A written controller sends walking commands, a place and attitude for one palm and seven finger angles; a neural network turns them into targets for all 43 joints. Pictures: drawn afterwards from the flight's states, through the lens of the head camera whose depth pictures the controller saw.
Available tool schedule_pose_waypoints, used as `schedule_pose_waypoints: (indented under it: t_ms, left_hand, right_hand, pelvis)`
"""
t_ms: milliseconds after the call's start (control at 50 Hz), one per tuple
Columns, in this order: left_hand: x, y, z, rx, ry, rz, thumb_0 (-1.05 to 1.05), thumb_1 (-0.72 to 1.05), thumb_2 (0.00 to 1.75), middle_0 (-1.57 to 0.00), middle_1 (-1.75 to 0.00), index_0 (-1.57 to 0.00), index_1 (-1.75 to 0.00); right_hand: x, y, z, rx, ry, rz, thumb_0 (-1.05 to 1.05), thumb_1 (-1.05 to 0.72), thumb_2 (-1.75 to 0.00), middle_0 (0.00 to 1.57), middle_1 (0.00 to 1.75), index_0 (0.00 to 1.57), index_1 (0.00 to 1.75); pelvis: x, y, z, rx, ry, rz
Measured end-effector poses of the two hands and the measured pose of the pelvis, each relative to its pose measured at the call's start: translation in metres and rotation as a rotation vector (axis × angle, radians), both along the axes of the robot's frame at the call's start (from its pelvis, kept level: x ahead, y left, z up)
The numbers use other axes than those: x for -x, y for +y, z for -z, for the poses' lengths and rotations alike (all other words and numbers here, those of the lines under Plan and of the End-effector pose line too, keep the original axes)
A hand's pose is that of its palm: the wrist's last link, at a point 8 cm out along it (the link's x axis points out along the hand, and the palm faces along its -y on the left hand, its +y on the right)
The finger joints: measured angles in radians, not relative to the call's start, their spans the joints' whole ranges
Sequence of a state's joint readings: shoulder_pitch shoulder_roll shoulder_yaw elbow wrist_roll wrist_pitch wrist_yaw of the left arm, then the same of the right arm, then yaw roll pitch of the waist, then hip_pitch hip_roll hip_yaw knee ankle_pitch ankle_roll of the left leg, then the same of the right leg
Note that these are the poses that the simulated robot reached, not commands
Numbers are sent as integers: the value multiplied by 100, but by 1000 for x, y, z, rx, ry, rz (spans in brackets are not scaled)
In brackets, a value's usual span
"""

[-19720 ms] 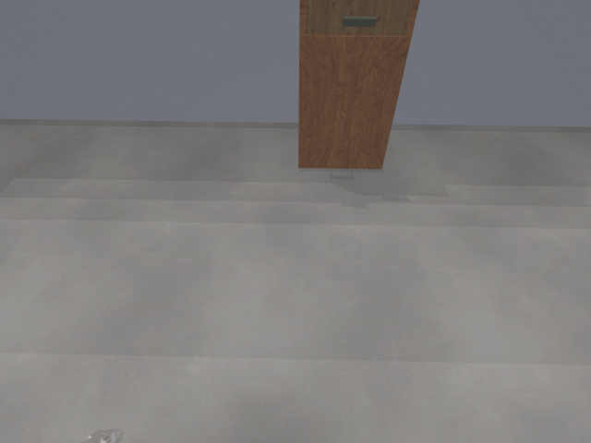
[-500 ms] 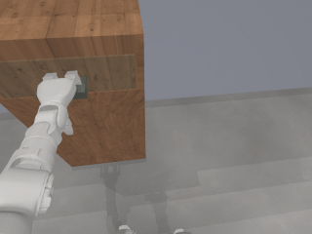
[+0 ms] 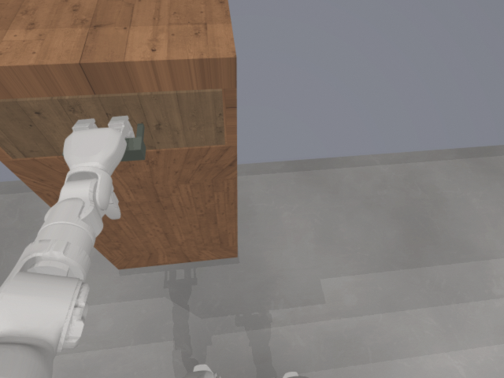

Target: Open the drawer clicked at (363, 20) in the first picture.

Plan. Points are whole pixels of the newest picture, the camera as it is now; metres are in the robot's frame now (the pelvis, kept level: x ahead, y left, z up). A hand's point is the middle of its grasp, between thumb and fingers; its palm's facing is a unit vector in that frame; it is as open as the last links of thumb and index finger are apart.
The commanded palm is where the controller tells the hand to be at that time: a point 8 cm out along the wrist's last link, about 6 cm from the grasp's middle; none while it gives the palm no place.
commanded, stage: close the thumb around the handle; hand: left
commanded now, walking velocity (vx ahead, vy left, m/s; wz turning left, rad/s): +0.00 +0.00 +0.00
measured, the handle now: (107, 140) +0.52 +0.24 +0.04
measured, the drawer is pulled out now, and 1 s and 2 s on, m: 0.00 0.00 0.14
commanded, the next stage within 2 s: pull the drawer open in 0.72 s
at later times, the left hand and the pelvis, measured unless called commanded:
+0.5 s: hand (111, 168) +0.47 +0.23 +0.02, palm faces -0.06 -0.04 -1.00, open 7.8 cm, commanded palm +0.45 +0.23 +0.07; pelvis +0.00 +0.00 +0.00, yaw +0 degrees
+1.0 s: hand (111, 171) +0.46 +0.23 +0.02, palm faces -0.05 -0.05 -1.00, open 6.0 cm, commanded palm +0.42 +0.23 +0.07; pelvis +0.01 +0.00 +0.00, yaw -1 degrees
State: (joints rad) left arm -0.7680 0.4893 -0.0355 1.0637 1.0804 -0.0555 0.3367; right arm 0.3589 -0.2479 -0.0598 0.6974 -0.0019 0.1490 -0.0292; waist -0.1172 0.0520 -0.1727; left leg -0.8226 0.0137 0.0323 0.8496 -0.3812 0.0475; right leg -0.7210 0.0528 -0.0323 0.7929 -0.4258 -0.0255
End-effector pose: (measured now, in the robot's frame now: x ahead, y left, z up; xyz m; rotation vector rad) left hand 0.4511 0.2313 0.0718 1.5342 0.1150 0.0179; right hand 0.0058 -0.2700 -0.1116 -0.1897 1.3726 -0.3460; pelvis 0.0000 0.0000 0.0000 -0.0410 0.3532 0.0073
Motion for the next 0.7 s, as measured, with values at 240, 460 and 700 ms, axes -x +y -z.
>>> schedule_pose_waypoints:
  t_ms: [240,460,700]
  left_hand:
    - [-1,-2,-1,7,5,-8,0,-27,39,-33,-122,-34,-123]
    - [0,-3,-1,4,2,-3,0,27,62,-36,-128,-38,-129]
    - [2,-4,-1,-3,-7,0,-1,63,77,-34,-134,-41,-134]
  right_hand:
    - [-2,1,1,-7,-4,8,0,-91,-90,20,30,20,30]
    - [0,1,1,-13,3,11,1,-91,-90,20,30,20,30]
    - [-3,-1,1,-11,-6,16,1,-91,-90,20,30,20,30]
  pelvis:
    - [-2,-2,-1,-1,-1,6]
    - [-3,-3,-1,-3,-3,5]
    - [-4,-3,-2,-5,-8,11]
